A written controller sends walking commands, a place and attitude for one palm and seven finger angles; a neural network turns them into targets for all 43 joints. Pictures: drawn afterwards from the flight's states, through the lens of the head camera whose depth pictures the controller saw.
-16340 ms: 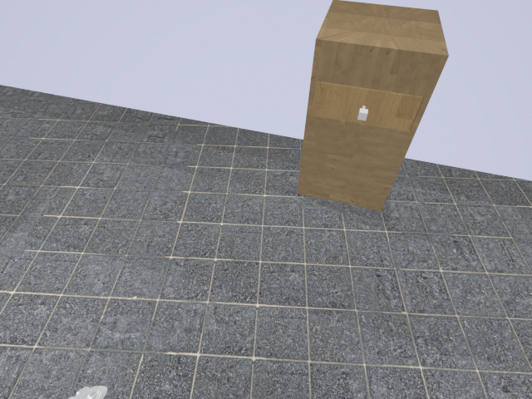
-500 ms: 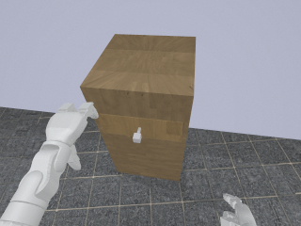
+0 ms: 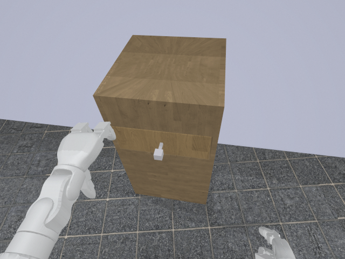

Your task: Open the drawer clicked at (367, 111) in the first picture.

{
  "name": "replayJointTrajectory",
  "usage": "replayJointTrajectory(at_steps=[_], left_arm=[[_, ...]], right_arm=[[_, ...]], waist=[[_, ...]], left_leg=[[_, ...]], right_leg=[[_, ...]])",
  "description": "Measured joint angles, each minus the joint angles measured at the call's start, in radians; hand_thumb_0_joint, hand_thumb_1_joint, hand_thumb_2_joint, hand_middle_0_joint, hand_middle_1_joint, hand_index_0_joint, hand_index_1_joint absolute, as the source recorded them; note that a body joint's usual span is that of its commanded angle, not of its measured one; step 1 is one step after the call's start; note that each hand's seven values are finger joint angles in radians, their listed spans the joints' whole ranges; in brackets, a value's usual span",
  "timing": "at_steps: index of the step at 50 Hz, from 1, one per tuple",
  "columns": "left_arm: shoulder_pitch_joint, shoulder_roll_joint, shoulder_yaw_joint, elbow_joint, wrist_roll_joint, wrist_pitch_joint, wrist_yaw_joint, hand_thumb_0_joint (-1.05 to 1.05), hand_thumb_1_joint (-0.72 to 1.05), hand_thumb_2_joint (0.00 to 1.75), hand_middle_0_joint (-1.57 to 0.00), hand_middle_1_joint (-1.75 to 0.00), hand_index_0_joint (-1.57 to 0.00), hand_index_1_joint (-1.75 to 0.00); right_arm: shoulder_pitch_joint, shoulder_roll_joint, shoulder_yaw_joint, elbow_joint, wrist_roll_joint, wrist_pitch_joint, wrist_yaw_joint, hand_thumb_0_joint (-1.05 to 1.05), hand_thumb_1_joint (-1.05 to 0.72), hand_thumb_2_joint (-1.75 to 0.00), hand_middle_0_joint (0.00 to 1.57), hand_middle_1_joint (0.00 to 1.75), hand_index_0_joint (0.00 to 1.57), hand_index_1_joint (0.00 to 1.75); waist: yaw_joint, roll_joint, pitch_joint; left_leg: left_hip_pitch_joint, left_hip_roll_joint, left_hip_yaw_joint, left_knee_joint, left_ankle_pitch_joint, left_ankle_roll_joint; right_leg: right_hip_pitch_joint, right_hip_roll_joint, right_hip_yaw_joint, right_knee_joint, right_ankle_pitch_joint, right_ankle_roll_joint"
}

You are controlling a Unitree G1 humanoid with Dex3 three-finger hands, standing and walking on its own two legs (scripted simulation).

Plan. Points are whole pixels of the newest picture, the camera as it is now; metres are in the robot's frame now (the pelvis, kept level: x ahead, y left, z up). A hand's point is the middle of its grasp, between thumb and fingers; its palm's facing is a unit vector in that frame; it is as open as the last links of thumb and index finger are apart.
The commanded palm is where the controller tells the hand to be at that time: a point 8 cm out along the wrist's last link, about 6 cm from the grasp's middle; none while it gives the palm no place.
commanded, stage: move the hooked fingers above the handle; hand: left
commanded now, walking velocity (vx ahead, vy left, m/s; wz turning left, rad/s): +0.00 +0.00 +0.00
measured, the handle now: (159, 150) +0.53 +0.13 -0.20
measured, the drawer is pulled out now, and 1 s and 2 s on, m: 0.00 0.00 0.00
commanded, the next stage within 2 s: none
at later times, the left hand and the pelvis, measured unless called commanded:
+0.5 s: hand (122, 156) +0.38 +0.19 -0.02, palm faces -0.04 -0.08 -1.00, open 13.8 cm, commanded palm +0.36 +0.20 +0.04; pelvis +0.00 +0.00 -0.02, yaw -1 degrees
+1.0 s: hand (141, 155) +0.43 +0.16 -0.09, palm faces -0.04 -0.02 -1.00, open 13.8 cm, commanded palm +0.42 +0.16 -0.03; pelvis -0.01 +0.00 -0.06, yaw -1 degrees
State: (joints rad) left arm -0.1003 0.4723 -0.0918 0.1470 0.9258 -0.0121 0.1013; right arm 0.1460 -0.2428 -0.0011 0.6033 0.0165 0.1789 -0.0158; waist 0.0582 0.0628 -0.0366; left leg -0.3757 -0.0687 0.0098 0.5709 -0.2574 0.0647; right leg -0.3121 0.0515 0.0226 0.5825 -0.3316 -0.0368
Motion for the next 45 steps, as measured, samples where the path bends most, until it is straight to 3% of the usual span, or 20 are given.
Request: replayJointTrajectory(at_steps=[5,10,19,26,35,45], left_arm=[[-0.061,-0.021,-0.024,0.098,0.033,-0.044,0.007,0.00,-0.49,0.31,-0.32,-1.20,-0.32,-1.20],[-0.104,-0.042,-0.031,0.166,0.068,-0.082,0.076,0.00,-0.49,0.31,-0.32,-1.20,-0.32,-1.20],[-0.209,-0.094,-0.056,0.344,0.112,-0.024,0.174,0.00,-0.49,0.31,-0.32,-1.20,-0.32,-1.20],[-0.263,-0.108,-0.047,0.466,0.133,-0.035,0.217,0.00,-0.49,0.31,-0.32,-1.20,-0.32,-1.20],[-0.343,-0.131,-0.036,0.617,0.173,-0.049,0.308,0.00,-0.49,0.31,-0.32,-1.20,-0.32,-1.20],[-0.473,-0.175,-0.038,0.810,0.212,-0.009,0.401,0.00,-0.49,0.31,-0.32,-1.20,-0.32,-1.20]], right_arm=[[0.000,0.009,0.000,-0.004,-0.007,-0.010,-0.004,0.01,-0.90,-0.90,0.20,0.30,0.20,0.30],[0.013,0.012,-0.015,0.002,-0.012,-0.015,-0.003,0.01,-0.90,-0.90,0.20,0.30,0.20,0.30],[0.052,0.009,-0.034,0.027,-0.011,0.005,0.001,0.01,-0.90,-0.90,0.20,0.30,0.20,0.30],[0.095,0.010,-0.042,0.034,-0.013,0.014,-0.008,0.01,-0.90,-0.90,0.20,0.30,0.20,0.30],[0.129,0.005,-0.065,0.056,-0.028,0.008,0.003,0.01,-0.90,-0.90,0.20,0.30,0.20,0.30],[0.125,0.020,-0.060,0.073,-0.039,0.003,0.014,0.01,-0.90,-0.90,0.20,0.30,0.20,0.30]], waist=[[-0.001,-0.018,-0.006],[-0.010,-0.025,-0.023],[-0.040,-0.023,-0.059],[-0.071,-0.027,-0.082],[-0.092,-0.024,-0.122],[-0.125,-0.023,-0.153]], left_leg=[[-0.044,0.002,-0.002,0.031,-0.009,-0.001],[-0.108,0.005,-0.001,0.083,-0.030,-0.001],[-0.208,0.010,0.006,0.163,-0.066,0.001],[-0.262,0.019,0.014,0.203,-0.088,0.001],[-0.375,0.025,0.013,0.292,-0.125,0.000],[-0.503,0.031,0.007,0.391,-0.155,-0.003]], right_leg=[[-0.042,0.002,-0.004,0.028,-0.008,-0.002],[-0.103,0.006,-0.007,0.074,-0.026,-0.003],[-0.202,0.012,-0.005,0.149,-0.059,-0.001],[-0.256,0.020,0.001,0.184,-0.075,-0.003],[-0.365,0.028,-0.007,0.266,-0.108,-0.005],[-0.490,0.034,-0.021,0.363,-0.140,-0.009]])
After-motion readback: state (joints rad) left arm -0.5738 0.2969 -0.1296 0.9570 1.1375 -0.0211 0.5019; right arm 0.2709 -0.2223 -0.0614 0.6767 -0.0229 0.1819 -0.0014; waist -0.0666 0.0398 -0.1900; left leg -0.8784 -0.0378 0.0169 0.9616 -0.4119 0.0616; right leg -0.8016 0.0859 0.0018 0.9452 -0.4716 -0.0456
